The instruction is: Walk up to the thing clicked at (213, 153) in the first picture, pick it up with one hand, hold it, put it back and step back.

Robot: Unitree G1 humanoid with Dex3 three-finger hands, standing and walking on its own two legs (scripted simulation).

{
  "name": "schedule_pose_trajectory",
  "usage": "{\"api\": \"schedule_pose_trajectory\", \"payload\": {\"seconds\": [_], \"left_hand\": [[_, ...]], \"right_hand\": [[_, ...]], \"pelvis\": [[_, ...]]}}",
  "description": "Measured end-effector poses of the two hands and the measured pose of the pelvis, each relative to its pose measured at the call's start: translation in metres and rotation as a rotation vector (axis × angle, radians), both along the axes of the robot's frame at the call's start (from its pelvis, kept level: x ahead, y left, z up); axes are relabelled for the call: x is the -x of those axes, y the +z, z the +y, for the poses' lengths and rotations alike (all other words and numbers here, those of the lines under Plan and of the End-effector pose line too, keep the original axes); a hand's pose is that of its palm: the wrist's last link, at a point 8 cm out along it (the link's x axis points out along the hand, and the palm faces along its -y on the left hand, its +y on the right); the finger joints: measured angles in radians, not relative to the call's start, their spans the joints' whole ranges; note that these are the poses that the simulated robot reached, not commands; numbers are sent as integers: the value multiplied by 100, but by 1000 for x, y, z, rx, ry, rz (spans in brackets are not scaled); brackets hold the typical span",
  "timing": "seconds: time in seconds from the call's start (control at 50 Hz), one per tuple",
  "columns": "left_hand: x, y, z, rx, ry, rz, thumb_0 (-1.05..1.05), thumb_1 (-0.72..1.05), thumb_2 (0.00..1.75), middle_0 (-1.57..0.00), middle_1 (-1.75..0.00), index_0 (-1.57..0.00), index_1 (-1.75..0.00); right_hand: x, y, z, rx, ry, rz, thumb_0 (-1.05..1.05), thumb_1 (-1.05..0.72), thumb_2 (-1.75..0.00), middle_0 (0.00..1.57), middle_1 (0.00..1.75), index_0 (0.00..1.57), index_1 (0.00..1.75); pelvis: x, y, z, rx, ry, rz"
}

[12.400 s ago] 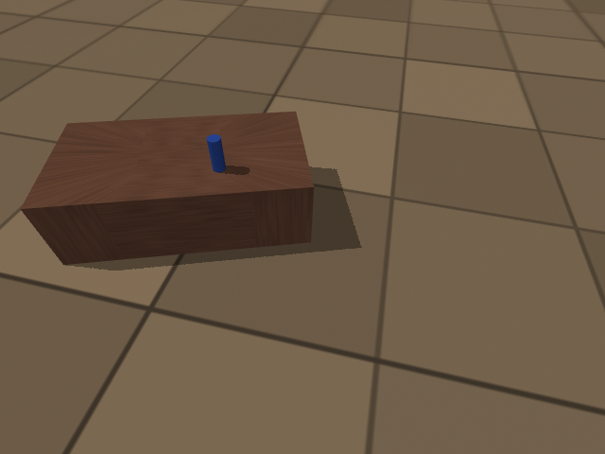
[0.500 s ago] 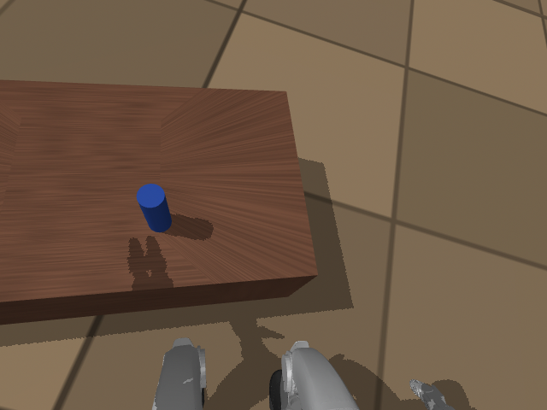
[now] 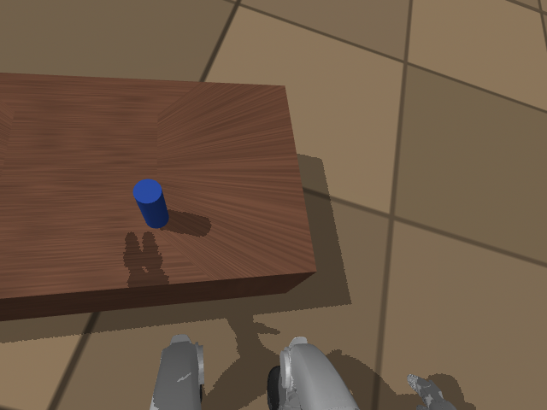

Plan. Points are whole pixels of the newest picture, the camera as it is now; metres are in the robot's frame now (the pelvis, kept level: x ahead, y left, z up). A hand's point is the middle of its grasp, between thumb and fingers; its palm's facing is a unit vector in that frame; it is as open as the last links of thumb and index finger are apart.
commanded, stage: go down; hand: left
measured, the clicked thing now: (152, 205) +0.51 +0.19 -0.26
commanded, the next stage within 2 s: approach in 1.98 s
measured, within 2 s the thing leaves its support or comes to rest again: neither
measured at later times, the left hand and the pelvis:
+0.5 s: hand out of the picture +0.41 +0.39 +0.05, palm faces +0.18 -0.98 -0.01, open 17.4 cm; pelvis +0.00 +0.00 +0.00, yaw +0 degrees
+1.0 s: hand out of the picture +0.42 +0.39 +0.05, palm faces +0.18 -0.98 +0.01, open 17.3 cm; pelvis +0.00 +0.00 -0.01, yaw +0 degrees
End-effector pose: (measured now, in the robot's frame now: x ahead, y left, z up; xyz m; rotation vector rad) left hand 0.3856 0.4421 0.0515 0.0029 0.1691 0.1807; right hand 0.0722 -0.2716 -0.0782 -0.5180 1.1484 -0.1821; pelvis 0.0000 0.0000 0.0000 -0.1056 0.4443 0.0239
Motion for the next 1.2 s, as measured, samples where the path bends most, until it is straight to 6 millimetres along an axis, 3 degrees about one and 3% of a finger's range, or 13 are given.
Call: {"api": "schedule_pose_trajectory", "payload": {"seconds": [0.76, 1.2], "left_hand": [[2, 5, -1, 8, -3, -89, -2, -49, 4, -6, -4, -4, -5], [0, 0, 3, 17, -1, -128, -2, -47, 4, -5, -5, -4, -4]], "right_hand": [[2, -8, -7, 5, 0, 11, 0, -91, -90, 20, 30, 21, 30], [-2, -13, 0, 4, 8, 9, 0, -91, -90, 20, 30, 21, 30]], "pelvis": [[2, -6, -5, -2, 2, 9], [2, -11, -1, 4, 0, 21]]}}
